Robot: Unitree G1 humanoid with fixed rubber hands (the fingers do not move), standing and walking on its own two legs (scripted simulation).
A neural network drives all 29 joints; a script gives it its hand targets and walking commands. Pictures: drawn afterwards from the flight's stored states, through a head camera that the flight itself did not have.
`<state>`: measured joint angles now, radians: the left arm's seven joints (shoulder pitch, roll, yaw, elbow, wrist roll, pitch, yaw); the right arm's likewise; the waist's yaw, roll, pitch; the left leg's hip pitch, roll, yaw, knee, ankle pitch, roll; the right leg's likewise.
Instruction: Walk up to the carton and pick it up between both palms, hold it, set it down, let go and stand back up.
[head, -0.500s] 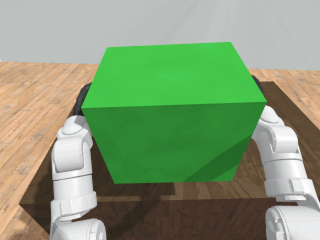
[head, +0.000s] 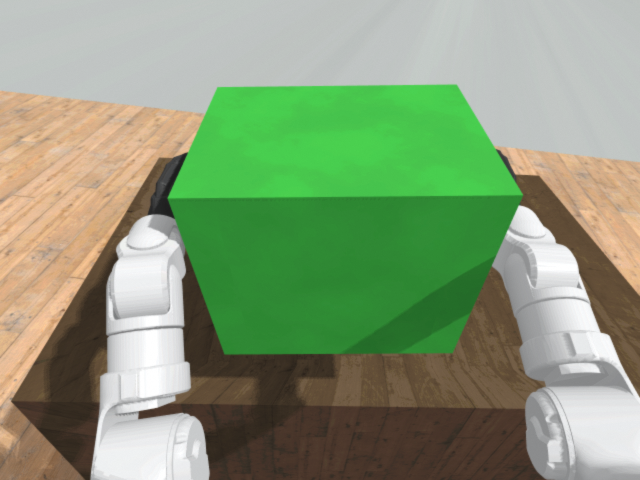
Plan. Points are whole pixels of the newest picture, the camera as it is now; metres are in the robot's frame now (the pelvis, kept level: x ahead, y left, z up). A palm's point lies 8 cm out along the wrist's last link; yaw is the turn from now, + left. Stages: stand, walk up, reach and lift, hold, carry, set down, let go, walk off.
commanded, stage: hold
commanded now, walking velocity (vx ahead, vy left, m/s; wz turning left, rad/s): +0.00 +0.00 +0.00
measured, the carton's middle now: (337, 223) +0.39 +0.00 +0.17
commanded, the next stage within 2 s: none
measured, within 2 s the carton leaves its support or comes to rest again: neither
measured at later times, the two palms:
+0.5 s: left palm (173, 228) +0.32 +0.18 +0.21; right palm (529, 228) +0.34 -0.21 +0.21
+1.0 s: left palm (171, 216) +0.36 +0.20 +0.20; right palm (502, 209) +0.37 -0.19 +0.21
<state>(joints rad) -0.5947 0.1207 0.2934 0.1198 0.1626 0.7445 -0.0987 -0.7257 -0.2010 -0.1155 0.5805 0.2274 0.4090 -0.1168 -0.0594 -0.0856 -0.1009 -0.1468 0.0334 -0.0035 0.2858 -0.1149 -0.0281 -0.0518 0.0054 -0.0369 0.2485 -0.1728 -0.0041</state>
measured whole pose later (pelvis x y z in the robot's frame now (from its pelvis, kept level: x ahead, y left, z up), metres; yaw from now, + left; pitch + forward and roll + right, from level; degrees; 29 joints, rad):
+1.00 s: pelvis +0.00 +0.00 +0.00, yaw +0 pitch -1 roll +0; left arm -0.61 0.12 0.29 0.15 0.15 0.73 -0.09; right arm -0.74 -0.21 -0.13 0.61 0.21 0.40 -0.11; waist -0.05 -0.08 -0.12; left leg -0.16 0.03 0.00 0.29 -0.11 -0.03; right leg -0.07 0.01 -0.03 0.25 -0.17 0.00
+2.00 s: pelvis -0.01 +0.00 +0.00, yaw +0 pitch -1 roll +0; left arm -0.63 0.12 0.30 0.16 0.16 0.74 -0.09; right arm -0.75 -0.20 -0.14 0.61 0.20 0.42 -0.11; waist -0.05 -0.09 -0.11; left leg -0.16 0.03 0.00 0.28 -0.11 -0.03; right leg -0.07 0.01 -0.03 0.25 -0.17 -0.01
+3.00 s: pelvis +0.01 +0.00 +0.00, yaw +0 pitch -4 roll +0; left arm -0.58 0.09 0.29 0.36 0.19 0.36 -0.14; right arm -0.53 -0.10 -0.21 0.59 0.07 0.07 -0.13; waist -0.05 -0.10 0.01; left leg -0.07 0.02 0.01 0.29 -0.15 -0.02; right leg 0.02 -0.01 -0.03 0.25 -0.20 0.01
